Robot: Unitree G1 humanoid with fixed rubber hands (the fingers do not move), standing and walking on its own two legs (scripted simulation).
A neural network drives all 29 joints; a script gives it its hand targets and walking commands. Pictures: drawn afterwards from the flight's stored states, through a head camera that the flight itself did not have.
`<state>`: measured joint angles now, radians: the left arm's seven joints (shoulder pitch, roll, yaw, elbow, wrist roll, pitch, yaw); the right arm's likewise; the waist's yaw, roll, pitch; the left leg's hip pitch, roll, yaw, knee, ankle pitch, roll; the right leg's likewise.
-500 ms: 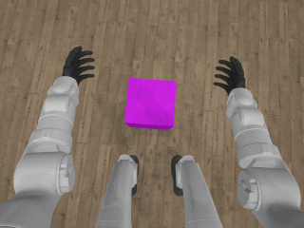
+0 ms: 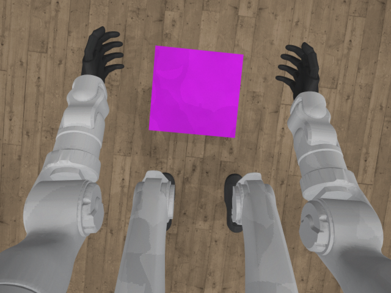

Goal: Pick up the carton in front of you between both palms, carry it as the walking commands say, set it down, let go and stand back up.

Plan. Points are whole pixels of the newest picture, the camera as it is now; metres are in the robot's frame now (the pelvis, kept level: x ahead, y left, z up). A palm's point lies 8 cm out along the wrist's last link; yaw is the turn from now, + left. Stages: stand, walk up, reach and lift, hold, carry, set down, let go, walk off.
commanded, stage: reach and lift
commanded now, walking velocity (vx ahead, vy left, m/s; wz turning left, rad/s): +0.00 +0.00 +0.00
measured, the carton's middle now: (194, 98) +0.47 +0.03 -0.41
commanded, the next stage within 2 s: none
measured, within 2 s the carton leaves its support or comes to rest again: leaves its support in 1.32 s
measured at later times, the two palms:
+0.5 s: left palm (126, 89) +0.47 +0.21 -0.34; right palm (269, 98) +0.47 -0.17 -0.33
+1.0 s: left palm (137, 88) +0.48 +0.18 -0.34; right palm (262, 97) +0.47 -0.15 -0.33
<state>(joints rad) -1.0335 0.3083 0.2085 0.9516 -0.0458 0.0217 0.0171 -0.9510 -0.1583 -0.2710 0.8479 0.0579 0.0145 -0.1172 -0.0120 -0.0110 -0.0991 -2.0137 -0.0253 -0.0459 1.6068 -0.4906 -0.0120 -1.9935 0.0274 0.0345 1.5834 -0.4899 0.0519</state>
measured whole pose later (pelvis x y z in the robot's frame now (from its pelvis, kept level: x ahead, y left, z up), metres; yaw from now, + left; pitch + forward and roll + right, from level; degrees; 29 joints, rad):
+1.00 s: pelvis -0.04 +0.00 -0.15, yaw -1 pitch +39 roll -3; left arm -1.37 0.38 -0.04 1.20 -0.24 -0.03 0.07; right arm -1.32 -0.23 -0.05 1.12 0.28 -0.03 -0.17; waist -0.01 -0.04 0.27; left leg -2.31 -0.02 -0.05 2.16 -0.54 -0.02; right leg -2.29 0.07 0.03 2.12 -0.53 0.08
